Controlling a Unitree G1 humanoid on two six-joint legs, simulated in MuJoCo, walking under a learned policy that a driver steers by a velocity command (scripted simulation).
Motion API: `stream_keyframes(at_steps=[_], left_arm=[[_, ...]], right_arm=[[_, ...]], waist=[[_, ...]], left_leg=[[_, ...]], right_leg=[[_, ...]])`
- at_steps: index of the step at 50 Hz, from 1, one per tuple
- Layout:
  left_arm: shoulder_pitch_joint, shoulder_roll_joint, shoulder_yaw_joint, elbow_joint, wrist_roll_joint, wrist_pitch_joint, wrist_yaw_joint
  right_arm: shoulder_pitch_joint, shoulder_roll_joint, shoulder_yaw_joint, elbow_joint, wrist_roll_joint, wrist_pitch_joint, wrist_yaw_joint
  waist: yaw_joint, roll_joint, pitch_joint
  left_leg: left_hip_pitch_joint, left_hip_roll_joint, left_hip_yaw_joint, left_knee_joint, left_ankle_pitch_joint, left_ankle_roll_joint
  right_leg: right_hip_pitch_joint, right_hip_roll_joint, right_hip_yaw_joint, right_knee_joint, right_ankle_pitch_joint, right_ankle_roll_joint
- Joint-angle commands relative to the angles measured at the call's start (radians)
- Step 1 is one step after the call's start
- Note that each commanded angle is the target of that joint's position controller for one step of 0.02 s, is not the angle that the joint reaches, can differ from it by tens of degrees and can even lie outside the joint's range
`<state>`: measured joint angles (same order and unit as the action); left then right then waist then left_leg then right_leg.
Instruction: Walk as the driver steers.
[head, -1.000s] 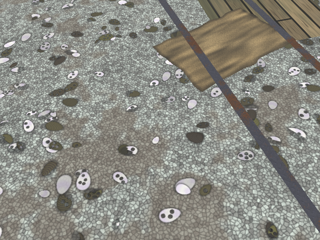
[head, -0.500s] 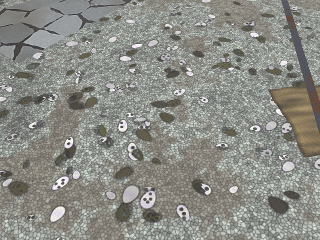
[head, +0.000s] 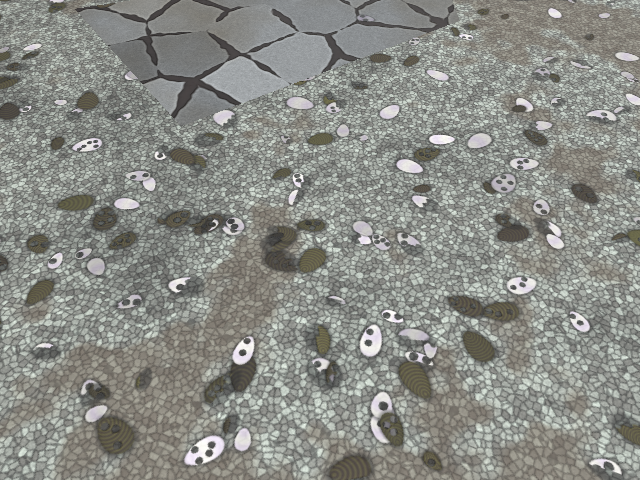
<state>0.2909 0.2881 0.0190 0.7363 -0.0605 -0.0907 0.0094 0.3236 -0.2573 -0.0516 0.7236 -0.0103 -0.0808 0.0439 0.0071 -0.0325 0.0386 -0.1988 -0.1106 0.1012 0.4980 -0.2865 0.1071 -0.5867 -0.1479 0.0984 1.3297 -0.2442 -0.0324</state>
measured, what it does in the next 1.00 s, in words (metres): walks ahead, turning right: right foot, then left foot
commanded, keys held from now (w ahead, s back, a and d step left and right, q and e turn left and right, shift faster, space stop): w+e+shift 0.26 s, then e+shift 0.74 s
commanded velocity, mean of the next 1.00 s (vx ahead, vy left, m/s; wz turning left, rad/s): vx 0.48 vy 0.00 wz -0.79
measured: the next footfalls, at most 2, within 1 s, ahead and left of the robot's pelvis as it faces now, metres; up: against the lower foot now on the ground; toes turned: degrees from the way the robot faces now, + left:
right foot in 0.28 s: +0.49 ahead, -0.12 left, +0.00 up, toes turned -12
left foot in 0.70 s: +0.78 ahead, -0.10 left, +0.00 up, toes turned -47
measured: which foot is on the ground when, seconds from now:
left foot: down 0.00-0.30, up 0.32-0.68, down 0.70-1.00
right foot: up 0.00-0.26, down 0.28-0.70, up 0.72-1.00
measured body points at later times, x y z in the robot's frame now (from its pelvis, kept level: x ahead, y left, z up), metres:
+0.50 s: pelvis +0.41 -0.07 +0.00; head +0.46 -0.09 +0.45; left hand +0.57 +0.17 -0.11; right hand +0.55 -0.37 -0.05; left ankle +0.54 +0.10 -0.64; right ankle +0.45 -0.11 -0.73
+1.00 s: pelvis +0.61 -0.07 +0.01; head +0.64 -0.12 +0.45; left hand +0.94 -0.04 -0.08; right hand +0.49 -0.36 -0.10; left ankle +0.76 -0.07 -0.73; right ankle +0.52 -0.18 -0.67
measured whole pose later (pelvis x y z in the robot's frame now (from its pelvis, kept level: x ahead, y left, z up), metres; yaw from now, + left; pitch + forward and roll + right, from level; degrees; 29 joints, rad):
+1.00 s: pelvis +0.61 -0.07 +0.01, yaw -53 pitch +1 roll +2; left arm 0.15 0.33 0.07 0.58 -0.02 0.07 0.02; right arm 0.13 -0.28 -0.06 0.67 -0.02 0.00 -0.04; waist -0.02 -0.02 0.11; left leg -0.33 0.00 0.11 0.38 -0.07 0.03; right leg -0.58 -0.08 0.03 1.07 -0.37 0.08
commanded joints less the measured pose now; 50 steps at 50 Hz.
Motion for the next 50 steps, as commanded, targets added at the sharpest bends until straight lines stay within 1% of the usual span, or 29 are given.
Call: stream_keyframes(at_steps=[1, 5, 7, 9, 11, 13, 14, 15, 16, 17, 18, 19, 20, 22, 25, 28, 31, 33, 34, 35, 36, 37, 38, 39, 40, 42, 44, 47, 50], left_arm=[[0.034, 0.049, 0.019, -0.025, 0.008, 0.044, -0.001], [-0.112, 0.046, 0.017, -0.062, 0.027, 0.012, -0.02], [-0.177, 0.026, 0.011, -0.078, 0.024, -0.005, -0.044], [-0.221, 0.034, 0.014, -0.101, 0.017, -0.016, -0.071], [-0.186, 0.083, 0.038, -0.113, 0.01, -0.012, -0.086], [0.061, 0.166, 0.078, -0.077, -0.002, 0.022, -0.078], [0.317, 0.235, 0.109, -0.012, 0.011, 0.047, -0.064], [0.406, 0.248, 0.107, 0.022, 0.027, 0.069, -0.042], [0.29, 0.255, 0.095, -0.017, 0.082, 0.04, -0.04], [0.225, 0.219, 0.097, -0.079, 0.09, 0.03, -0.044], [0.166, 0.184, 0.091, -0.115, 0.077, 0.02, -0.043], [0.074, 0.167, 0.085, -0.132, 0.059, 0.01, -0.052], [0.005, 0.165, 0.084, -0.151, 0.05, 0.003, -0.053], [-0.068, 0.17, 0.085, -0.175, 0.053, 0.007, -0.038], [-0.053, 0.178, 0.09, -0.138, 0.041, 0.035, 0.002], [-0.012, 0.187, 0.1, -0.113, 0.023, 0.091, 0.037], [-0.009, 0.154, 0.097, -0.114, 0.028, 0.116, 0.049], [-0.056, 0.122, 0.093, -0.139, 0.039, 0.117, 0.052], [-0.084, 0.1, 0.085, -0.154, 0.039, 0.118, 0.048], [-0.037, 0.026, 0.061, -0.164, 0.052, 0.121, 0.039], [0.104, 0.006, 0.051, -0.165, 0.062, 0.116, 0.031], [0.22, 0.114, 0.067, -0.169, 0.037, 0.112, 0.005], [0.117, 0.201, 0.093, -0.135, 0.026, 0.125, 0.006], [0.018, 0.231, 0.105, -0.146, 0.027, 0.141, 0.01], [-0.015, 0.224, 0.105, -0.158, 0.032, 0.156, 0.019], [-0.049, 0.159, 0.085, -0.188, 0.037, 0.16, 0.02], [-0.055, 0.114, 0.072, -0.202, 0.035, 0.151, 0.021], [-0.083, 0.123, 0.073, -0.215, 0.039, 0.149, 0.017], [-0.097, 0.122, 0.075, -0.218, 0.04, 0.154, 0.008]], right_arm=[[-0.062, -0.066, -0.019, -0.045, -0.004, -0.05, -0.003], [-0.029, -0.086, -0.017, -0.022, -0.011, -0.073, -0.032], [0.018, -0.116, -0.019, 0.0, -0.003, -0.076, -0.048], [0.044, -0.145, -0.021, 0.018, -0.001, -0.06, -0.061], [0.038, -0.202, -0.034, 0.016, -0.012, -0.027, -0.083], [-0.043, -0.264, -0.056, -0.009, -0.02, 0.011, -0.099], [-0.126, -0.266, -0.059, -0.038, -0.014, 0.015, -0.093], [-0.161, -0.159, -0.03, -0.052, 0.001, -0.009, -0.065], [0.014, 0.021, 0.023, -0.123, 0.021, -0.045, -0.041], [0.006, -0.094, 0.025, -0.131, 0.03, -0.08, -0.027], [-0.108, -0.144, 0.012, -0.167, 0.043, -0.091, -0.026], [-0.139, -0.14, 0.01, -0.177, 0.034, -0.089, -0.031], [-0.137, -0.144, 0.006, -0.167, 0.012, -0.077, -0.037], [-0.107, -0.174, -0.007, -0.152, -0.01, -0.041, -0.046], [-0.201, -0.107, 0.013, -0.191, -0.03, -0.017, -0.066], [-0.263, -0.092, 0.016, -0.206, 0.0, -0.002, -0.069], [-0.33, -0.12, 0.0, -0.22, 0.014, -0.006, -0.06], [-0.288, -0.153, -0.02, -0.195, 0.013, -0.018, -0.057], [-0.203, -0.15, -0.024, -0.161, 0.006, -0.027, -0.059], [-0.142, -0.163, -0.024, -0.147, -0.013, -0.026, -0.068], [-0.141, -0.165, -0.016, -0.182, -0.038, -0.01, -0.073], [-0.148, -0.203, -0.036, -0.162, -0.02, 0.008, -0.073], [-0.207, -0.134, -0.03, -0.198, -0.014, 0.019, -0.083], [-0.224, -0.101, -0.017, -0.203, -0.012, 0.035, -0.089], [-0.247, -0.108, -0.014, -0.208, -0.011, 0.047, -0.091], [-0.261, -0.142, -0.026, -0.182, -0.019, 0.059, -0.095], [-0.222, -0.147, -0.034, -0.152, -0.025, 0.063, -0.095], [-0.215, -0.164, -0.046, -0.129, -0.017, 0.064, -0.092], [-0.249, -0.191, -0.059, -0.116, -0.009, 0.07, -0.086]], waist=[[0.026, 0.07, 0.091], [-0.024, 0.044, 0.115], [-0.054, 0.023, 0.118], [-0.058, 0.056, 0.114], [-0.007, 0.129, 0.031], [0.151, 0.21, -0.094], [0.272, 0.178, -0.176], [0.29, -0.076, -0.149], [0.055, -0.436, -0.224], [0.1, -0.199, -0.383], [0.082, -0.023, -0.248], [0.001, 0.148, -0.108], [-0.04, 0.19, -0.059], [-0.076, 0.147, -0.025], [-0.049, 0.082, -0.047], [0.001, -0.014, -0.167], [0.031, -0.09, -0.155], [0.002, -0.122, -0.142], [-0.038, -0.1, -0.181], [-0.023, 0.048, -0.282], [0.044, 0.231, -0.324], [0.096, 0.346, -0.407], [0.036, 0.194, -0.309], [0.008, 0.098, -0.225], [0.009, 0.075, -0.176], [0.011, 0.109, -0.09], [-0.003, 0.147, -0.119], [-0.014, 0.147, -0.159], [-0.009, 0.162, -0.156]], left_leg=[[-0.129, 0.259, -0.14, -0.354, 0.148, 0.085], [-0.097, 0.187, 0.052, -0.402, 0.361, -0.003], [0.0, 0.213, 0.078, -0.419, 0.462, -0.043], [0.159, 0.243, 0.098, -0.381, 0.705, -0.082], [0.328, 0.274, 0.111, -0.239, 1.155, -0.114], [0.35, 0.318, 0.104, 0.081, 1.52, -0.115], [0.223, 0.307, 0.079, 0.385, 1.479, -0.105], [-0.02, 0.139, 0.08, 0.857, 0.577, -0.125], [-0.538, -0.046, -0.12, 1.263, -0.343, -0.189], [-0.557, -0.016, -0.283, 1.245, -0.282, -0.112], [-0.553, 0.029, -0.29, 1.115, -0.215, -0.068], [-0.523, 0.067, -0.27, 0.999, -0.17, -0.067], [-0.463, 0.094, -0.265, 0.917, -0.154, -0.087], [-0.36, 0.138, -0.256, 0.773, -0.122, -0.139], [-0.282, 0.077, -0.175, 0.444, 0.014, -0.201], [-0.168, -0.009, -0.165, 0.175, 0.256, -0.215], [-0.138, -0.024, -0.217, 0.004, 0.338, -0.207], [-0.107, 0.018, -0.267, -0.084, 0.376, -0.187], [-0.007, 0.067, -0.269, -0.169, 0.489, -0.164], [0.227, 0.258, -0.409, -0.123, 0.663, -0.082], [0.413, 0.46, -0.66, -0.042, 1.051, 0.062], [0.421, 0.646, -0.903, -0.076, 0.715, 0.203], [0.319, 0.523, -0.774, -0.107, 0.467, 0.175], [0.215, 0.434, -0.603, -0.123, 0.301, 0.113], [0.109, 0.378, -0.517, -0.158, 0.238, 0.081], [-0.026, 0.314, -0.369, -0.211, 0.273, 0.08], [0.017, 0.329, -0.304, -0.229, 0.339, 0.116], [0.072, 0.392, -0.262, -0.245, 0.329, 0.15], [0.036, 0.405, -0.176, -0.26, 0.261, 0.135]], right_leg=[[-0.111, -0.041, 0.033, -0.058, 0.118, 0.022], [-0.079, 0.03, -0.078, -0.4, 0.462, 0.026], [-0.049, 0.066, -0.128, -0.556, 0.566, 0.0], [-0.053, 0.117, -0.178, -0.673, 0.552, -0.034], [0.005, 0.195, -0.252, -0.695, 0.461, -0.066], [0.237, 0.239, -0.266, -0.618, 0.266, -0.112], [0.508, 0.218, -0.187, -0.629, 0.26, -0.151], [0.708, 0.172, -0.085, -0.706, 0.366, -0.187], [0.993, -0.026, 0.453, -0.75, 0.323, -0.406], [1.006, -0.104, 0.711, -0.952, 0.07, -0.429], [0.85, -0.09, 0.686, -1.039, 0.033, -0.374], [0.641, -0.063, 0.613, -1.057, 0.109, -0.345], [0.495, -0.031, 0.54, -1.053, 0.262, -0.336], [0.319, 0.044, 0.385, -1.066, 0.52, -0.308], [0.203, 0.179, 0.209, -0.989, 0.796, -0.24], [0.235, 0.241, 0.204, -0.914, 0.64, -0.121], [0.287, 0.235, 0.317, -0.863, 0.359, -0.072], [0.341, 0.223, 0.38, -0.765, 0.255, -0.056], [0.361, 0.246, 0.349, -0.636, 0.185, -0.03], [0.253, 0.307, 0.249, -0.381, -0.181, 0.011], [0.045, 0.392, 0.166, -0.188, -0.564, 0.055], [-0.049, 0.262, 0.124, -0.019, -0.474, 0.088], [-0.06, 0.203, 0.089, 0.026, -0.367, 0.122], [-0.069, 0.181, 0.058, 0.027, -0.269, 0.133], [-0.042, 0.161, 0.038, 0.008, -0.22, 0.136], [-0.008, 0.133, -0.03, -0.071, -0.172, 0.126], [-0.012, 0.11, -0.055, -0.126, -0.165, 0.123], [-0.015, 0.057, -0.053, -0.204, -0.133, 0.119], [0.062, 0.039, -0.079, -0.311, -0.088, 0.103]])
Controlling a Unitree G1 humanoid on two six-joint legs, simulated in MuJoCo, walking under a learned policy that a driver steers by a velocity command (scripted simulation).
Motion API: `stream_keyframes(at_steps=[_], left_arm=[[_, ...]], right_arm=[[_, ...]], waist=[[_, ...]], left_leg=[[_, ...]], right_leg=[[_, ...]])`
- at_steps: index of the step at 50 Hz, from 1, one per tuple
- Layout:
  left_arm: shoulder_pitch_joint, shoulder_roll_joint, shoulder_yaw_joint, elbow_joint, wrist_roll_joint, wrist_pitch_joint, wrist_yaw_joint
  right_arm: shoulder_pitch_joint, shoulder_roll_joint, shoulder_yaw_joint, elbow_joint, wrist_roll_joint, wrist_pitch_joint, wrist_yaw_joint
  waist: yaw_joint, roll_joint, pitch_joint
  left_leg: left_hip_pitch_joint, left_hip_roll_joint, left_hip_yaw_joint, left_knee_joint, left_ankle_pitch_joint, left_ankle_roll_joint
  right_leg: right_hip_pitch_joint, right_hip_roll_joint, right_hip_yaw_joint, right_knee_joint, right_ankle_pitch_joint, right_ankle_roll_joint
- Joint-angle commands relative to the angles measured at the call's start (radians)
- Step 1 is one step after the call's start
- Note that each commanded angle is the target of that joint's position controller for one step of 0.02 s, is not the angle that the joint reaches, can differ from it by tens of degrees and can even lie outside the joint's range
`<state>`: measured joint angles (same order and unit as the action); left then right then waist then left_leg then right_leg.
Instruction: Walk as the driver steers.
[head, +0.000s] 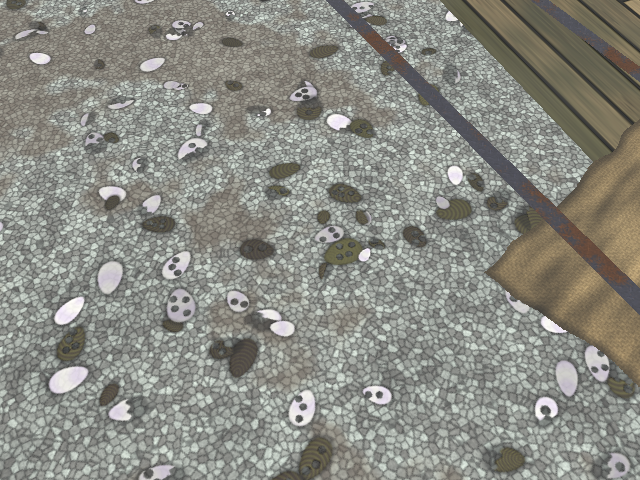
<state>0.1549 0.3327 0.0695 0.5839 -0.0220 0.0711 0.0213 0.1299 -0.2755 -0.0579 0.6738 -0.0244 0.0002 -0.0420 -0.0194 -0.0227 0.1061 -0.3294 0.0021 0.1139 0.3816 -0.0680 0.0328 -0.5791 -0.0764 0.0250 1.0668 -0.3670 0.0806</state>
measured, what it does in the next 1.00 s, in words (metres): walks ahead, turning right: right foot, then left foot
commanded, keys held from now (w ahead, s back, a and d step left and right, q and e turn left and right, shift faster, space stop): e+shift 0.26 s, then shift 0.14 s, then w+shift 0.60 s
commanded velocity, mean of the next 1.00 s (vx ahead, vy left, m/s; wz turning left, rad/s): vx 0.39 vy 0.00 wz -0.48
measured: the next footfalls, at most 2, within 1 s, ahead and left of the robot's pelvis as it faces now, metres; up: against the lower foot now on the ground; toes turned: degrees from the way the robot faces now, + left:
right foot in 0.16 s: +0.04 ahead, -0.14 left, +0.00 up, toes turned -13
left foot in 0.62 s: +0.13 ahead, +0.07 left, +0.00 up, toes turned -26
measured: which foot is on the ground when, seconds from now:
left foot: down 0.00-0.16, up 0.18-0.60, down 0.62-1.00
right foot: up 0.00-0.14, down 0.16-0.62, up 0.64-1.00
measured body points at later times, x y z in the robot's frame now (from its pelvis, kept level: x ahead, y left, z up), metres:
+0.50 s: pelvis +0.03 -0.04 +0.01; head +0.04 -0.07 +0.45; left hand +0.28 +0.16 -0.06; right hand +0.07 -0.36 -0.11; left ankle +0.10 +0.09 -0.69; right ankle +0.00 -0.13 -0.74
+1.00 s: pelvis +0.24 -0.12 -0.01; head +0.29 -0.13 +0.43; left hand +0.57 -0.07 -0.08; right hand +0.03 -0.29 -0.13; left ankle +0.09 +0.09 -0.73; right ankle +0.37 -0.36 -0.69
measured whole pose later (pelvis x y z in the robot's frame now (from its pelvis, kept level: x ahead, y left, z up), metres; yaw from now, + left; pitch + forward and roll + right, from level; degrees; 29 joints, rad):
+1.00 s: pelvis +0.24 -0.12 -0.01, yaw -25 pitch +4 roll -2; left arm 0.02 0.25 0.02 0.55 -0.03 -0.10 -0.07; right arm 0.60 -0.21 0.01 0.91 0.02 -0.08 0.00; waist -0.13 -0.01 0.01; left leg 0.23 0.06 0.00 0.11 -0.41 -0.01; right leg -0.78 -0.06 -0.03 0.69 0.03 -0.02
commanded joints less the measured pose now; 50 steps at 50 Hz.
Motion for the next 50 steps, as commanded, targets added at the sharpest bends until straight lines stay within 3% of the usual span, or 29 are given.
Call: stream_keyframes(at_steps=[1, 5, 7, 8, 9, 10, 11, 12, 13, 14, 16, 20, 21, 23, 27, 30, 31, 32, 33, 34, 35, 36, 37, 39, 42, 46, 48, 49, 50], left_arm=[[0.039, 0.076, 0.025, -0.064, 0.001, -0.006, -0.008], [0.044, 0.087, 0.037, -0.058, -0.001, 0.01, -0.025], [0.116, 0.097, 0.056, -0.027, -0.002, 0.017, -0.026], [0.191, 0.138, 0.076, -0.001, 0.002, 0.017, -0.017], [0.228, 0.285, 0.109, -0.015, 0.003, 0.01, 0.005], [0.169, 0.294, 0.103, -0.058, 0.046, -0.025, -0.001], [0.107, 0.26, 0.095, -0.061, 0.055, -0.052, -0.006], [0.056, 0.235, 0.09, -0.063, 0.037, -0.064, -0.001], [0.017, 0.19, 0.076, -0.072, 0.016, -0.063, 0.004], [-0.018, 0.163, 0.062, -0.079, 0.011, -0.059, 0.012], [-0.007, 0.118, 0.041, -0.08, 0.022, -0.055, 0.022], [0.039, 0.12, 0.035, -0.059, 0.025, -0.049, 0.028], [0.07, 0.12, 0.036, -0.05, 0.019, -0.049, 0.026], [0.102, 0.14, 0.035, -0.037, 0.012, -0.058, 0.011], [0.104, 0.139, 0.026, -0.015, 0.012, -0.087, -0.007], [0.048, 0.096, 0.008, -0.028, 0.003, -0.092, -0.01], [0.014, 0.048, -0.005, -0.044, 0.004, -0.097, -0.008], [-0.02, -0.045, -0.032, -0.067, 0.004, -0.109, -0.012], [-0.027, -0.011, -0.026, -0.126, -0.031, -0.136, -0.016], [-0.067, 0.04, -0.015, -0.121, -0.045, -0.155, -0.017], [-0.071, 0.05, -0.011, -0.109, -0.036, -0.164, -0.02], [-0.053, 0.033, -0.015, -0.093, -0.01, -0.167, -0.024], [-0.058, 0.024, -0.015, -0.093, 0.001, -0.169, -0.03], [-0.067, 0.003, -0.016, -0.091, 0.0, -0.166, -0.039], [-0.129, -0.025, -0.026, -0.107, 0.003, -0.167, -0.043], [-0.277, -0.063, -0.045, -0.138, -0.007, -0.185, -0.079], [-0.309, -0.058, -0.043, -0.145, -0.017, -0.191, -0.096], [-0.315, -0.05, -0.04, -0.148, -0.018, -0.193, -0.103], [-0.31, -0.034, -0.034, -0.151, -0.018, -0.192, -0.105]], right_arm=[[-0.066, -0.181, -0.057, -0.063, 0.008, -0.01, 0.003], [-0.063, -0.203, -0.073, -0.037, 0.027, -0.007, 0.023], [-0.054, -0.178, -0.072, -0.02, 0.041, -0.002, 0.028], [-0.012, -0.135, -0.064, 0.003, 0.043, 0.005, 0.033], [0.016, -0.089, -0.053, -0.027, 0.008, 0.012, 0.038], [-0.136, -0.102, -0.054, -0.092, -0.009, 0.003, 0.024], [-0.172, -0.132, -0.062, -0.1, 0.008, 0.0, 0.015], [-0.139, -0.139, -0.066, -0.085, 0.017, -0.002, 0.007], [-0.102, -0.151, -0.073, -0.057, 0.009, -0.002, -0.002], [-0.069, -0.149, -0.074, -0.041, 0.001, -0.002, -0.003], [-0.043, -0.131, -0.068, -0.023, 0.011, -0.003, 0.009], [-0.086, -0.086, -0.042, -0.032, 0.026, 0.003, 0.023], [-0.077, -0.087, -0.038, -0.03, 0.03, 0.0, 0.033], [-0.091, -0.104, -0.038, -0.038, 0.046, -0.014, 0.056], [-0.072, -0.112, -0.037, -0.029, 0.058, -0.064, 0.076], [0.095, -0.087, -0.036, 0.038, 0.055, -0.098, 0.075], [0.216, -0.098, -0.04, 0.078, 0.047, -0.108, 0.072], [0.353, -0.15, -0.046, 0.105, 0.029, -0.115, 0.067], [0.362, -0.237, -0.066, 0.102, 0.019, -0.124, 0.082], [0.33, -0.2, -0.058, 0.095, 0.029, -0.127, 0.079], [0.31, -0.158, -0.044, 0.087, 0.03, -0.125, 0.07], [0.305, -0.139, -0.032, 0.079, 0.026, -0.122, 0.067], [0.296, -0.121, -0.021, 0.08, 0.026, -0.117, 0.065], [0.311, -0.078, 0.0, 0.09, 0.027, -0.112, 0.061], [0.351, -0.079, 0.011, 0.116, 0.031, -0.105, 0.046], [0.432, -0.098, 0.024, 0.165, 0.039, -0.098, 0.033], [0.446, -0.112, 0.025, 0.181, 0.049, -0.092, 0.031], [0.445, -0.123, 0.024, 0.187, 0.05, -0.088, 0.031], [0.445, -0.139, 0.022, 0.194, 0.047, -0.084, 0.031]], waist=[[0.02, 0.16, -0.22], [0.023, 0.176, -0.214], [0.062, 0.138, -0.222], [0.081, 0.038, -0.187], [0.039, -0.306, -0.131], [0.086, -0.257, -0.17], [0.064, -0.163, -0.149], [0.026, -0.14, -0.14], [0.008, -0.104, -0.154], [-0.01, -0.116, -0.177], [-0.008, -0.117, -0.231], [0.032, -0.125, -0.222], [0.049, -0.13, -0.247], [0.077, -0.183, -0.204], [0.069, -0.173, -0.094], [-0.03, -0.108, -0.086], [-0.077, -0.044, -0.104], [-0.111, 0.16, -0.135], [-0.08, 0.28, -0.051], [-0.085, 0.191, 0.026], [-0.073, 0.15, 0.036], [-0.057, 0.127, -0.008], [-0.047, 0.125, 0.001], [-0.041, 0.152, 0.009], [-0.057, 0.133, 0.031], [-0.102, 0.136, 0.06], [-0.095, 0.143, 0.072], [-0.082, 0.152, 0.069], [-0.062, 0.173, 0.047]], left_leg=[[0.151, 0.291, -0.156, -0.144, 0.023, 0.198], [0.151, 0.315, -0.066, -0.103, -0.041, 0.151], [0.103, 0.292, -0.005, 0.004, -0.13, 0.078], [-0.014, 0.23, 0.049, 0.161, -0.231, 0.005], [-0.348, 0.078, 0.129, 0.518, -0.563, -0.117], [-0.444, -0.004, -0.119, 0.685, -0.582, -0.116], [-0.447, 0.005, -0.18, 0.738, -0.482, -0.084], [-0.443, 0.012, -0.201, 0.728, -0.378, -0.065], [-0.426, 0.022, -0.208, 0.726, -0.317, -0.067], [-0.379, 0.013, -0.195, 0.743, -0.269, -0.08], [-0.304, -0.007, -0.177, 0.765, -0.22, -0.101], [-0.261, -0.008, -0.167, 0.572, -0.211, -0.12], [-0.24, -0.004, -0.158, 0.516, -0.207, -0.114], [-0.216, -0.001, -0.143, 0.419, -0.246, -0.091], [-0.1, 0.003, -0.117, 0.274, -0.321, -0.034], [0.166, -0.005, -0.077, 0.075, -0.192, 0.016], [0.317, 0.052, -0.157, 0.051, -0.24, 0.032], [0.439, 0.243, -0.422, -0.049, -0.455, 0.081], [0.48, 0.401, -0.834, -0.183, -0.773, 0.236], [0.457, 0.426, -0.874, -0.215, -0.855, 0.261], [0.462, 0.384, -0.772, -0.196, -0.754, 0.227], [0.458, 0.334, -0.673, -0.188, -0.677, 0.198], [0.42, 0.299, -0.599, -0.203, -0.607, 0.181], [0.341, 0.241, -0.486, -0.244, -0.485, 0.163], [0.294, 0.208, -0.357, -0.286, -0.261, 0.159], [0.277, 0.202, -0.232, -0.353, -0.049, 0.143], [0.339, 0.222, -0.193, -0.353, 0.032, 0.136], [0.374, 0.234, -0.172, -0.33, 0.145, 0.13], [0.412, 0.243, -0.149, -0.275, 0.374, 0.122]], right_leg=[[0.092, -0.031, -0.021, -0.094, 0.042, -0.019], [0.22, -0.005, -0.087, -0.309, 0.042, -0.068], [0.362, 0.042, -0.112, -0.489, 0.109, -0.122], [0.469, 0.033, -0.018, -0.612, 0.179, -0.176], [0.592, -0.234, 0.411, -0.686, 0.507, -0.314], [0.466, -0.275, 0.584, -0.752, 0.397, -0.437], [0.444, -0.233, 0.495, -0.785, 0.304, -0.395], [0.425, -0.192, 0.44, -0.782, 0.258, -0.339], [0.427, -0.168, 0.397, -0.756, 0.268, -0.3], [0.402, -0.145, 0.345, -0.728, 0.345, -0.286], [0.399, -0.114, 0.294, -0.696, 0.459, -0.282], [0.445, -0.097, 0.293, -0.655, 0.493, -0.281], [0.455, -0.093, 0.314, -0.687, 0.248, -0.286], [0.418, -0.114, 0.415, -0.767, -0.184, -0.305], [0.31, -0.125, 0.471, -0.797, -0.303, -0.313], [0.168, -0.055, 0.419, -0.715, -0.315, -0.276], [0.051, 0.001, 0.352, -0.555, -0.279, -0.237], [-0.104, 0.116, 0.173, -0.168, -0.203, -0.16], [-0.417, 0.155, 0.131, -0.001, -0.182, -0.144], [-0.537, 0.087, 0.162, 0.109, -0.105, -0.145], [-0.562, 0.062, 0.152, 0.153, 0.001, -0.145], [-0.531, 0.034, 0.112, 0.167, 0.057, -0.14], [-0.508, 0.01, 0.097, 0.137, 0.11, -0.13], [-0.442, -0.009, 0.047, 0.105, 0.202, -0.107], [-0.406, -0.013, -0.006, -0.007, 0.319, -0.079], [-0.234, 0.02, -0.081, -0.288, 0.447, -0.08], [-0.185, 0.032, -0.088, -0.391, 0.438, -0.099], [-0.15, 0.045, -0.098, -0.43, 0.407, -0.114], [-0.094, 0.071, -0.115, -0.454, 0.363, -0.134]])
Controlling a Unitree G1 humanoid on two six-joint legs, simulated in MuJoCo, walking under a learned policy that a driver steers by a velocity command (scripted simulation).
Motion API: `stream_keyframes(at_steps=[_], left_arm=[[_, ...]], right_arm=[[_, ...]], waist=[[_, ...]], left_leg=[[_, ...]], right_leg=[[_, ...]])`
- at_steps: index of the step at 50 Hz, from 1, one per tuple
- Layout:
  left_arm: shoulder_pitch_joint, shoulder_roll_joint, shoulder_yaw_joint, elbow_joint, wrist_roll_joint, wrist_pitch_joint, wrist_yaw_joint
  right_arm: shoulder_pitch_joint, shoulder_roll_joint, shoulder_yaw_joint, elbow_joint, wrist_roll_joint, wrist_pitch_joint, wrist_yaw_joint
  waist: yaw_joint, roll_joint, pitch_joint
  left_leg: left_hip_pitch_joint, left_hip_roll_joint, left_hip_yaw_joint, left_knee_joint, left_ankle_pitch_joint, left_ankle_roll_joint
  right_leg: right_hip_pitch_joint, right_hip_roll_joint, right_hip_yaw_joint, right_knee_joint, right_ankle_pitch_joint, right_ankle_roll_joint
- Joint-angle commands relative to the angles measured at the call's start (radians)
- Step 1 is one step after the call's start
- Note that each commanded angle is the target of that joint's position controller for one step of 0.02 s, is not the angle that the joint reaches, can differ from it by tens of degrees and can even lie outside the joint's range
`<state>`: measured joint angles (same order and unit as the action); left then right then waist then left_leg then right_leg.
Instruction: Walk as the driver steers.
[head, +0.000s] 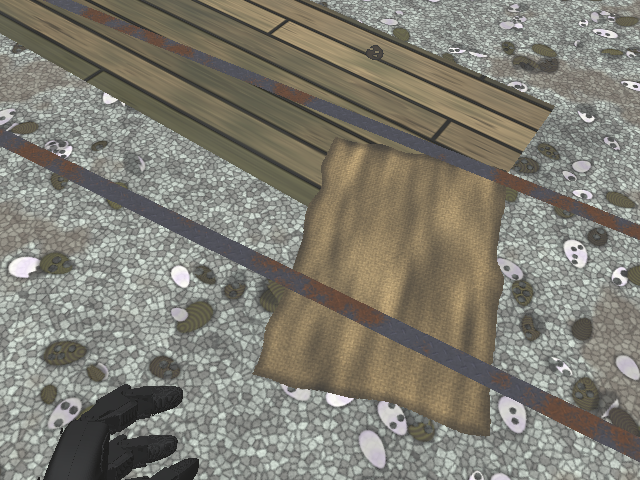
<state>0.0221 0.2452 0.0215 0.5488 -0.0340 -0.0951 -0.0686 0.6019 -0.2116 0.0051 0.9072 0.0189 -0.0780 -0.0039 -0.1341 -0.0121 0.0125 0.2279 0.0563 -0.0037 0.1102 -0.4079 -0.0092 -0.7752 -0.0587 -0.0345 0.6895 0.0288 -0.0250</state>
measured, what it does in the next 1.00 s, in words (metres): walks ahead: right foot, then left foot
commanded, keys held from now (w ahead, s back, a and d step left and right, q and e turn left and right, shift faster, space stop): w+shift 0.22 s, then shift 0.34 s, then w+shift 0.44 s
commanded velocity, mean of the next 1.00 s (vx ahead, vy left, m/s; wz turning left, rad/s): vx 0.67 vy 0.00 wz -0.01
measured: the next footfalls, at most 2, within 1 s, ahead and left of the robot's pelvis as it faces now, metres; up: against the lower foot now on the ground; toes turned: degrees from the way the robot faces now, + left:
right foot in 0.08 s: +0.27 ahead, -0.14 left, +0.00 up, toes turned -2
left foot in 0.50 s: +0.68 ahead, +0.05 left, +0.00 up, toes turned -3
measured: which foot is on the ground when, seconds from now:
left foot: down 0.00-0.10, up 0.12-0.48, down 0.50-1.00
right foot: up 0.00-0.06, down 0.08-0.52, up 0.54-1.00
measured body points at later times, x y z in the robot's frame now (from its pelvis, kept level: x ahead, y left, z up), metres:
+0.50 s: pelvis +0.42 -0.03 +0.00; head +0.45 -0.02 +0.45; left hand +0.39 +0.25 -0.13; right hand +0.67 -0.25 -0.06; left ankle +0.64 +0.06 -0.71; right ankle +0.24 -0.14 -0.72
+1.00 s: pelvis +0.65 -0.07 +0.03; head +0.64 -0.09 +0.48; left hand +0.82 +0.19 -0.05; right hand +0.72 -0.36 -0.10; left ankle +0.64 +0.06 -0.72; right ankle +0.74 -0.22 -0.69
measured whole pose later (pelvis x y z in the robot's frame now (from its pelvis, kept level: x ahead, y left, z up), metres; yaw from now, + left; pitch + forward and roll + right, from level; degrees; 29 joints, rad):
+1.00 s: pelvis +0.65 -0.07 +0.03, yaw +0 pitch +2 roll +1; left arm 0.18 0.28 0.03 0.76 -0.02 -0.08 0.00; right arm 0.30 -0.32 -0.06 0.82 0.03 -0.07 0.01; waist -0.07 0.02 -0.08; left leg -0.17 -0.02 -0.02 0.31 -0.19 0.02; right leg -0.49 -0.10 0.00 0.62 -0.12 0.01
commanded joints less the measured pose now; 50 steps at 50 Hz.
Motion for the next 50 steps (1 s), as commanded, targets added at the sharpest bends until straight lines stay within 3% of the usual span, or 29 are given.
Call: stream_keyframes(at_steps=[1, 2, 3, 4, 5, 6, 7, 8, 9, 10, 12, 13, 15, 17, 19, 21, 23, 25, 26, 27, 28, 29, 30, 32, 34, 36, 39, 46, 50], left_arm=[[-0.156, 0.077, 0.023, -0.119, -0.003, -0.022, -0.012], [-0.079, 0.114, 0.04, -0.111, -0.005, -0.012, -0.003], [0.121, 0.161, 0.066, -0.065, -0.013, 0.001, 0.013], [0.373, 0.209, 0.09, 0.01, -0.018, 0.02, 0.033], [0.495, 0.316, 0.108, 0.059, 0.019, 0.017, 0.041], [0.561, 0.261, 0.096, 0.085, 0.019, 0.008, 0.039], [0.503, 0.186, 0.073, 0.106, 0.029, 0.003, 0.044], [0.445, 0.167, 0.066, 0.118, 0.036, 0.0, 0.043], [0.376, 0.153, 0.061, 0.124, 0.044, -0.005, 0.04], [0.319, 0.108, 0.048, 0.126, 0.06, -0.012, 0.035], [0.248, 0.059, 0.036, 0.136, 0.046, -0.019, 0.031], [0.232, 0.062, 0.035, 0.148, 0.032, -0.024, 0.031], [0.21, 0.093, 0.038, 0.164, 0.032, -0.036, 0.043], [0.225, 0.112, 0.042, 0.176, 0.034, -0.04, 0.058], [0.359, 0.161, 0.055, 0.214, 0.017, -0.04, 0.071], [0.377, 0.203, 0.068, 0.237, 0.012, -0.024, 0.082], [0.381, 0.208, 0.075, 0.251, 0.024, 0.003, 0.088], [0.328, 0.209, 0.076, 0.242, 0.034, 0.034, 0.092], [0.356, 0.183, 0.067, 0.224, 0.048, 0.044, 0.095], [0.641, -0.002, 0.017, 0.261, 0.043, 0.048, 0.076], [0.723, 0.049, 0.011, 0.325, 0.02, 0.051, 0.066], [0.618, 0.136, 0.035, 0.303, 0.004, 0.058, 0.064], [0.45, 0.184, 0.05, 0.248, 0.009, 0.062, 0.075], [0.317, 0.186, 0.056, 0.187, 0.018, 0.071, 0.088], [0.348, 0.137, 0.048, 0.197, 0.026, 0.065, 0.089], [0.33, 0.114, 0.043, 0.2, 0.03, 0.052, 0.091], [0.237, 0.109, 0.038, 0.182, 0.035, 0.036, 0.091], [0.127, 0.102, 0.026, 0.163, 0.016, 0.014, 0.079], [0.117, 0.113, 0.021, 0.136, 0.005, -0.006, 0.065]], right_arm=[[-0.018, -0.223, -0.046, -0.029, -0.003, -0.001, -0.008], [-0.015, -0.242, -0.051, -0.019, -0.013, 0.006, -0.012], [-0.041, -0.26, -0.057, -0.015, -0.024, 0.018, -0.015], [-0.086, -0.267, -0.058, -0.037, -0.033, 0.018, -0.021], [0.011, -0.076, -0.012, -0.093, -0.044, -0.004, -0.009], [-0.018, -0.1, -0.009, -0.092, -0.001, -0.05, 0.001], [-0.199, -0.188, -0.043, -0.146, 0.053, -0.064, 0.004], [-0.292, -0.172, -0.034, -0.178, 0.057, -0.073, 0.005], [-0.327, -0.143, -0.03, -0.186, 0.034, -0.076, 0.007], [-0.296, -0.128, -0.034, -0.18, 0.024, -0.062, 0.011], [-0.257, -0.101, -0.031, -0.162, 0.022, -0.024, 0.021], [-0.271, -0.096, -0.029, -0.165, 0.015, -0.008, 0.019], [-0.357, -0.103, -0.025, -0.203, -0.012, -0.005, 0.011], [-0.434, -0.083, -0.014, -0.22, -0.035, -0.033, 0.03], [-0.559, -0.068, -0.009, -0.25, -0.036, -0.056, 0.056], [-0.597, -0.113, -0.023, -0.268, -0.026, -0.051, 0.065], [-0.542, -0.172, -0.047, -0.247, -0.031, -0.043, 0.063], [-0.323, -0.219, -0.075, -0.174, -0.037, -0.041, 0.057], [-0.248, -0.267, -0.083, -0.16, -0.044, -0.036, 0.046], [-0.286, -0.304, -0.072, -0.174, -0.078, -0.032, 0.046], [-0.261, -0.214, -0.058, -0.177, -0.057, -0.028, 0.06], [-0.314, -0.217, -0.068, -0.191, -0.021, -0.016, 0.065], [-0.358, -0.197, -0.066, -0.183, 0.006, -0.003, 0.061], [-0.434, -0.199, -0.065, -0.185, -0.024, 0.004, 0.037], [-0.439, -0.187, -0.066, -0.184, -0.039, -0.003, 0.024], [-0.423, -0.191, -0.071, -0.171, -0.026, -0.017, 0.017], [-0.397, -0.228, -0.086, -0.162, -0.01, -0.022, 0.006], [-0.356, -0.262, -0.097, -0.154, 0.01, -0.009, 0.01], [-0.344, -0.256, -0.093, -0.152, 0.018, 0.005, 0.021]], waist=[[0.083, 0.202, 0.094], [0.144, 0.244, 0.019], [0.265, 0.258, -0.093], [0.389, 0.215, -0.21], [0.298, -0.119, -0.418], [0.318, -0.263, -0.597], [0.316, -0.226, -0.349], [0.288, -0.115, -0.189], [0.23, -0.014, -0.101], [0.159, -0.023, -0.057], [0.091, -0.065, 0.016], [0.069, -0.062, 0.067], [0.058, -0.041, 0.139], [0.084, -0.017, 0.129], [0.159, 0.01, 0.082], [0.153, -0.031, 0.074], [0.118, -0.05, 0.028], [-0.002, -0.048, -0.074], [-0.013, 0.046, -0.177], [0.147, 0.344, -0.363], [0.106, 0.272, -0.54], [0.094, 0.159, -0.463], [0.083, 0.044, -0.315], [0.123, 0.096, -0.147], [0.154, 0.128, -0.122], [0.156, 0.109, -0.101], [0.134, 0.094, -0.061], [0.092, 0.115, -0.013], [0.104, 0.116, 0.003]], left_leg=[[-0.105, 0.206, -0.021, 0.073, 1.002, 0.157], [-0.077, 0.225, -0.016, 0.189, 1.264, 0.146], [-0.136, 0.219, 0.009, 0.404, 1.429, 0.13], [-0.372, 0.187, 0.01, 0.691, 1.294, 0.101], [-0.815, 0.01, -0.04, 1.149, 0.46, 0.067], [-0.899, -0.082, -0.202, 1.292, -0.039, 0.09], [-1.028, -0.026, -0.172, 1.355, -0.003, 0.103], [-1.044, 0.013, -0.136, 1.334, 0.046, 0.106], [-1.009, 0.05, -0.118, 1.281, 0.096, 0.105], [-0.941, 0.088, -0.124, 1.239, 0.149, 0.103], [-0.879, 0.116, -0.114, 1.193, 0.148, 0.076], [-0.871, 0.123, -0.102, 1.146, 0.129, 0.053], [-0.867, 0.098, -0.053, 0.991, 0.217, 0.007], [-0.732, 0.044, 0.018, 0.695, 0.482, 0.004], [-0.612, -0.019, 0.039, 0.5, 0.737, 0.008], [-0.63, -0.033, -0.006, 0.387, 0.771, 0.029], [-0.601, -0.058, -0.022, 0.378, 0.694, 0.049], [-0.427, -0.091, 0.002, 0.379, 0.64, 0.069], [-0.242, 0.021, -0.073, 0.429, 1.019, 0.093], [0.106, 0.318, -0.448, 0.496, 1.314, 0.325], [0.147, 0.33, -0.637, 0.404, 1.184, 0.38], [0.063, 0.295, -0.573, 0.343, 0.728, 0.354], [-0.103, 0.236, -0.518, 0.249, 0.249, 0.3], [-0.381, 0.182, -0.503, 0.111, -0.161, 0.243], [-0.47, 0.148, -0.465, 0.043, -0.191, 0.229], [-0.505, 0.151, -0.424, 0.016, -0.173, 0.247], [-0.518, 0.164, -0.375, -0.024, -0.142, 0.255], [-0.542, 0.152, -0.22, -0.004, -0.056, 0.214], [-0.507, 0.191, -0.226, 0.065, -0.094, 0.202]], right_leg=[[0.177, 0.086, -0.075, -0.074, -0.083, -0.049], [0.295, 0.113, -0.084, -0.061, -0.139, -0.075], [0.548, 0.141, -0.096, -0.071, -0.153, -0.107], [0.915, 0.063, -0.003, -0.056, -0.158, -0.136], [1.38, -0.226, 0.502, -0.088, -0.571, -0.256], [1.405, -0.312, 0.899, -0.331, -0.87, -0.289], [1.262, -0.274, 0.796, -0.402, -0.763, -0.229], [1.073, -0.245, 0.639, -0.411, -0.598, -0.219], [0.892, -0.208, 0.53, -0.43, -0.479, -0.217], [0.75, -0.166, 0.444, -0.454, -0.434, -0.212], [0.581, -0.148, 0.359, -0.529, -0.32, -0.232], [0.513, -0.148, 0.295, -0.552, -0.15, -0.229], [0.416, -0.106, 0.143, -0.558, 0.24, -0.206], [0.353, -0.003, 0.001, -0.532, 0.305, -0.161], [0.414, -0.032, 0.036, -0.558, 0.2, -0.156], [0.568, -0.075, 0.065, -0.532, 0.142, -0.13], [0.703, -0.101, 0.08, -0.432, 0.215, -0.102], [0.756, -0.066, 0.054, -0.145, 0.4, -0.05], [0.667, 0.0, 0.026, 0.121, 0.206, -0.002], [0.351, 0.155, 0.067, 0.598, -0.642, 0.071], [0.324, 0.175, 0.246, 0.724, -0.711, 0.072], [0.259, 0.113, 0.22, 0.757, -0.666, 0.057], [0.198, 0.063, 0.149, 0.678, -0.563, 0.048], [0.205, -0.001, 0.12, 0.552, -0.406, 0.023], [0.263, -0.022, 0.12, 0.477, -0.367, 0.005], [0.252, -0.045, 0.116, 0.395, -0.372, -0.003], [0.203, -0.073, 0.105, 0.253, -0.258, 0.012], [0.293, -0.039, 0.035, -0.019, -0.112, 0.056], [0.351, -0.034, 0.012, -0.112, -0.178, 0.017]])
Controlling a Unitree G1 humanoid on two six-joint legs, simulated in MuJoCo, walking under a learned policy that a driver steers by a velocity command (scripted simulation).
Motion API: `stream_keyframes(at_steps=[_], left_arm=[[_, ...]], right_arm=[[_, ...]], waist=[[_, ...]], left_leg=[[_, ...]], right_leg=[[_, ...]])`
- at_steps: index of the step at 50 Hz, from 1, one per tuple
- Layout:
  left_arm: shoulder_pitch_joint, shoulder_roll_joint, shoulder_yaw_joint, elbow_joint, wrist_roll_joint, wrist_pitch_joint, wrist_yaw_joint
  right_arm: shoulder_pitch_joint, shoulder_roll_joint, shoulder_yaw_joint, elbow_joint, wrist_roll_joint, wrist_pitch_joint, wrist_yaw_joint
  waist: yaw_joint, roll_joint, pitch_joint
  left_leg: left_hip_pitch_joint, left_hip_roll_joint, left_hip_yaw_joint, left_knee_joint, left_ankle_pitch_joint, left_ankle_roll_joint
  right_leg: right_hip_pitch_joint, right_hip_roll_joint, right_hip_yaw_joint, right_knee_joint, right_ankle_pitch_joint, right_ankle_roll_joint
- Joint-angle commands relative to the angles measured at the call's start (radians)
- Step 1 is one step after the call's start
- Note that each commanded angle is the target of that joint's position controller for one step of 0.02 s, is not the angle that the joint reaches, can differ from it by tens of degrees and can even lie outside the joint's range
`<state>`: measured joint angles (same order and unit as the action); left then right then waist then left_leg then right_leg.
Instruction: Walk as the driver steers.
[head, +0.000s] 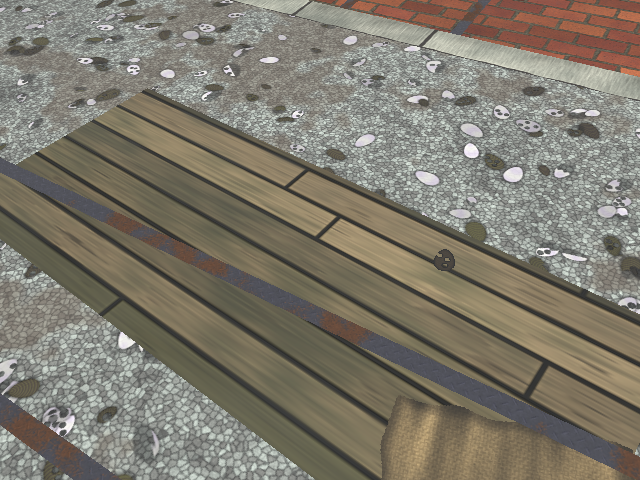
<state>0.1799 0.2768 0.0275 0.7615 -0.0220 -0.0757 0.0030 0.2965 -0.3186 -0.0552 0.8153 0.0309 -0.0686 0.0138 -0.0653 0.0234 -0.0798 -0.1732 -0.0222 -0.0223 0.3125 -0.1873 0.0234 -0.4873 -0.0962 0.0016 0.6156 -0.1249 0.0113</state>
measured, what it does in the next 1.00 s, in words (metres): walks ahead: right foot, then left foot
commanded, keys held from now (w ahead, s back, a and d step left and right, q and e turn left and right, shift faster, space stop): w+shift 0.72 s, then w+q+shift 0.04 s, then q+shift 0.24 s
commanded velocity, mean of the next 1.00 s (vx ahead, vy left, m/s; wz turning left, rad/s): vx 0.88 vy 0.00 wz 0.12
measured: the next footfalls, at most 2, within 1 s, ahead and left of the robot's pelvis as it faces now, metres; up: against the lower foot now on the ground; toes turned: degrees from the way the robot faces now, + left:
right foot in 0.06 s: +0.12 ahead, -0.15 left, +0.00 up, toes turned -2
left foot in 0.58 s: +0.60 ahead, +0.01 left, +0.00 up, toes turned +1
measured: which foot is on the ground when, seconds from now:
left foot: down 0.00-0.06, up 0.08-0.56, down 0.58-0.98, up 1.00-1.00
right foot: up 0.00-0.04, down 0.06-0.56, up 0.58-0.96, down 0.98-1.00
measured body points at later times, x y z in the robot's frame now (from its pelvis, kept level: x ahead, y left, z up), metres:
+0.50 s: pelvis +0.32 -0.08 -0.03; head +0.36 -0.11 +0.42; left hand +0.18 +0.15 -0.14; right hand +0.61 -0.26 -0.09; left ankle +0.56 +0.05 -0.70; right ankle +0.08 -0.15 -0.75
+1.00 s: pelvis +0.78 -0.11 -0.04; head +0.82 -0.12 +0.41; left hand +1.03 +0.13 -0.08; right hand +0.74 -0.39 -0.17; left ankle +0.57 +0.01 -0.73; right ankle +0.98 -0.22 -0.76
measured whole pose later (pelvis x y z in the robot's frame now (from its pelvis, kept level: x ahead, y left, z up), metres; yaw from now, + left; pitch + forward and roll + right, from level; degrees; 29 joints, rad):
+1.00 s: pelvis +0.78 -0.11 -0.04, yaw +10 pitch +1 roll +2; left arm -0.07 0.25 0.00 0.64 0.04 -0.14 -0.01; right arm 0.54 -0.25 -0.07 0.86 0.02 -0.04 -0.02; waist -0.12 -0.02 0.05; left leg -0.03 -0.07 -0.14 0.70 -0.58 -0.01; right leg -0.56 -0.05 0.08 0.51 0.04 0.02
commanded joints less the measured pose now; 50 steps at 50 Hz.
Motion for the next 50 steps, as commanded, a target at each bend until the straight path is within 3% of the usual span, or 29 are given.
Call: stream_keyframes(at_steps=[1, 3, 4, 5, 6, 8, 9, 11, 15, 23, 26, 27, 28, 29, 30, 31, 32, 33, 34, 35, 36, 38, 41, 43, 45, 47, 48, 49, 50], left_arm=[[-0.005, 0.086, 0.018, -0.07, -0.007, -0.03, -0.009], [0.25, 0.134, 0.046, 0.01, -0.004, -0.033, -0.005], [0.404, 0.225, 0.066, 0.036, 0.016, -0.031, -0.003], [0.398, 0.287, 0.077, 0.005, 0.019, -0.033, -0.015], [0.372, 0.219, 0.063, -0.005, 0.016, -0.047, -0.023], [0.307, 0.138, 0.032, -0.016, 0.03, -0.052, -0.036], [0.276, 0.111, 0.021, -0.016, 0.028, -0.049, -0.04], [0.259, 0.066, 0.005, -0.002, 0.029, -0.051, -0.037], [0.328, 0.071, 0.005, 0.044, 0.023, -0.049, -0.007], [0.474, 0.068, -0.009, 0.149, 0.008, -0.015, 0.029], [0.466, 0.137, 0.01, 0.174, 0.027, 0.003, 0.045], [0.452, 0.152, 0.016, 0.183, 0.043, 0.013, 0.046], [0.368, 0.172, 0.022, 0.171, 0.052, 0.025, 0.042], [0.321, 0.134, 0.012, 0.133, 0.066, 0.019, 0.038], [0.479, -0.082, -0.041, 0.117, 0.038, -0.014, 0.004], [0.327, 0.075, -0.007, 0.103, -0.011, -0.059, -0.007], [0.178, 0.109, 0.009, 0.041, -0.052, -0.077, -0.008], [0.109, 0.082, -0.001, 0.016, -0.043, -0.088, -0.005], [0.097, 0.058, 0.004, 0.021, -0.029, -0.084, -0.006], [0.147, 0.038, 0.004, 0.03, -0.025, -0.066, -0.013], [0.177, 0.013, 0.002, 0.037, -0.02, -0.047, -0.014], [0.12, -0.01, -0.01, -0.006, 0.004, -0.031, -0.005], [-0.073, 0.012, -0.021, -0.095, 0.052, -0.068, -0.01], [-0.167, -0.002, -0.023, -0.114, 0.054, -0.094, -0.035], [-0.19, 0.063, 0.003, -0.132, 0.035, -0.081, -0.031], [-0.129, 0.123, 0.032, -0.12, 0.034, -0.065, -0.014], [-0.014, 0.147, 0.046, -0.096, 0.041, -0.062, -0.006], [0.147, 0.191, 0.058, -0.072, 0.057, -0.058, 0.001], [0.19, 0.238, 0.054, -0.078, 0.096, -0.046, -0.002]], right_arm=[[-0.052, -0.135, -0.027, -0.064, 0.005, 0.001, 0.005], [-0.091, -0.038, 0.006, -0.088, -0.018, 0.006, 0.009], [-0.131, 0.049, 0.033, -0.125, -0.045, -0.011, 0.012], [-0.077, 0.046, 0.036, -0.172, -0.012, -0.046, 0.014], [-0.149, -0.03, 0.019, -0.176, 0.011, -0.062, 0.01], [-0.188, -0.029, 0.019, -0.176, -0.008, -0.057, 0.009], [-0.176, -0.03, 0.015, -0.176, -0.021, -0.051, 0.01], [-0.163, -0.028, 0.007, -0.169, -0.008, -0.031, 0.019], [-0.28, 0.006, 0.011, -0.202, -0.007, -0.023, 0.022], [-0.54, 0.049, 0.02, -0.298, 0.008, -0.055, 0.086], [-0.505, -0.01, -0.001, -0.321, 0.005, -0.053, 0.08], [-0.376, -0.054, -0.02, -0.293, 0.011, -0.041, 0.066], [-0.108, -0.093, -0.042, -0.216, 0.017, -0.026, 0.044], [0.157, -0.143, -0.053, -0.142, 0.004, -0.006, 0.021], [0.18, -0.174, -0.058, -0.117, -0.013, -0.028, 0.03], [0.215, -0.064, -0.044, -0.08, -0.017, -0.022, 0.013], [0.144, -0.048, -0.034, -0.07, -0.034, -0.025, 0.004], [0.077, -0.033, -0.029, -0.066, -0.041, -0.034, 0.011], [0.019, 0.009, -0.016, -0.061, -0.054, -0.042, 0.018], [-0.02, 0.049, -0.003, -0.056, -0.067, -0.045, 0.024], [-0.044, 0.065, 0.003, -0.05, -0.052, -0.043, 0.028], [-0.044, 0.039, 0.002, -0.033, -0.016, -0.043, 0.024], [-0.04, -0.032, -0.014, -0.04, -0.019, -0.049, -0.009], [0.1, -0.088, -0.036, -0.019, -0.009, -0.048, -0.021], [0.153, -0.129, -0.051, -0.011, 0.005, -0.032, -0.029], [0.164, -0.115, -0.055, -0.014, 0.005, -0.003, -0.038], [0.12, -0.116, -0.057, -0.037, 0.003, 0.011, -0.042], [0.085, -0.066, -0.045, -0.082, -0.013, 0.019, -0.046], [0.304, 0.099, -0.004, -0.081, -0.025, 0.025, -0.042]], waist=[[0.063, 0.069, 0.093], [0.176, -0.037, 0.025], [0.222, -0.288, -0.004], [0.176, -0.416, -0.012], [0.192, -0.212, 0.041], [0.153, -0.083, 0.064], [0.123, -0.103, 0.087], [0.088, -0.139, 0.125], [0.113, -0.089, 0.174], [0.157, -0.126, 0.235], [0.082, -0.225, 0.148], [0.005, -0.254, 0.068], [-0.138, -0.26, -0.048], [-0.213, -0.184, -0.225], [-0.053, 0.225, -0.393], [-0.143, 0.169, -0.349], [-0.111, 0.138, -0.119], [-0.059, -0.028, -0.013], [0.006, -0.074, 0.071], [0.072, -0.042, 0.092], [0.106, -0.012, 0.11], [0.137, 0.016, 0.2], [0.113, -0.025, 0.28], [0.04, -0.042, 0.21], [0.037, 0.008, 0.167], [0.085, 0.048, 0.101], [0.166, 0.069, 0.037], [0.234, 0.044, -0.105], [0.13, -0.298, -0.323]], left_leg=[[-0.123, 0.261, -0.194, -0.098, -0.32, 0.158], [-0.276, 0.164, -0.104, 0.207, -0.243, 0.115], [-0.485, 0.066, 0.008, 0.653, -0.252, 0.057], [-0.831, -0.039, -0.027, 0.874, -0.31, 0.057], [-0.967, 0.03, -0.111, 0.997, -0.218, 0.077], [-0.933, 0.102, -0.093, 0.959, -0.054, 0.081], [-0.872, 0.123, -0.089, 0.888, -0.002, 0.065], [-0.783, 0.131, -0.063, 0.814, 0.089, 0.038], [-0.764, 0.107, -0.004, 0.632, 0.258, 0.003], [-0.574, 0.008, 0.119, 0.22, 0.328, 0.049], [-0.407, -0.082, 0.178, 0.219, 0.182, 0.099], [-0.261, -0.093, 0.168, 0.233, 0.136, 0.123], [0.035, -0.056, 0.127, 0.195, 0.19, 0.159], [0.494, 0.127, -0.096, 0.308, 0.017, 0.191], [0.873, 0.393, -0.697, 0.206, -0.42, 0.405], [0.793, 0.347, -0.806, 0.019, -0.514, 0.348], [0.609, 0.324, -0.627, -0.028, -0.377, 0.306], [0.401, 0.291, -0.524, -0.075, -0.237, 0.29], [0.231, 0.246, -0.423, -0.103, -0.153, 0.281], [0.115, 0.212, -0.353, -0.126, -0.141, 0.268], [0.033, 0.2, -0.312, -0.152, -0.141, 0.266], [-0.132, 0.186, -0.275, -0.209, -0.146, 0.268], [-0.342, 0.075, -0.093, -0.184, 0.319, 0.216], [-0.353, 0.066, -0.104, -0.153, 0.278, 0.182], [-0.185, 0.09, -0.164, -0.079, 0.22, 0.139], [-0.056, 0.09, -0.201, 0.094, 0.308, 0.085], [-0.053, 0.059, -0.19, 0.266, 0.363, 0.036], [-0.144, 0.006, -0.172, 0.527, 0.226, -0.02], [-0.384, -0.103, -0.098, 0.988, -0.555, -0.082]], right_leg=[[0.118, 0.01, -0.04, -0.067, -0.043, -0.037], [0.413, -0.002, 0.003, -0.111, -0.153, -0.068], [0.562, -0.174, 0.272, -0.196, -0.324, -0.108], [0.721, -0.292, 0.722, -0.364, -0.635, -0.246], [0.706, -0.318, 0.779, -0.402, -0.751, -0.264], [0.617, -0.239, 0.547, -0.362, -0.53, -0.22], [0.533, -0.2, 0.474, -0.382, -0.468, -0.212], [0.432, -0.139, 0.363, -0.438, -0.354, -0.188], [0.416, -0.095, 0.192, -0.508, -0.041, -0.157], [0.593, -0.093, 0.015, -0.502, 0.479, -0.105], [0.713, -0.147, 0.007, -0.319, 1.141, -0.106], [0.72, -0.162, 0.014, -0.16, 1.29, -0.109], [0.614, -0.155, -0.009, 0.105, 1.332, -0.105], [0.283, -0.11, 0.013, 0.43, 0.932, -0.116], [-0.183, 0.126, 0.13, 0.819, -0.281, -0.068], [-0.268, 0.11, 0.194, 0.871, -0.318, -0.112], [-0.332, 0.059, 0.165, 0.878, -0.276, -0.127], [-0.294, 0.028, 0.149, 0.82, -0.232, -0.134], [-0.253, 0.001, 0.14, 0.765, -0.193, -0.124], [-0.193, -0.033, 0.145, 0.738, -0.168, -0.115], [-0.171, -0.05, 0.132, 0.714, -0.175, -0.099], [-0.2, -0.089, 0.106, 0.619, -0.186, -0.051], [-0.038, -0.032, 0.024, 0.215, 0.127, 0.01], [0.179, 0.078, -0.016, 0.006, 0.418, 0.03], [0.207, 0.104, 0.038, -0.121, 0.453, 0.033], [0.277, 0.119, 0.062, -0.154, 0.36, 0.015], [0.388, 0.097, 0.06, -0.152, 0.373, 0.001], [0.609, -0.031, 0.118, -0.064, 0.589, -0.036], [0.904, -0.379, 0.416, 0.047, 1.083, -0.199]])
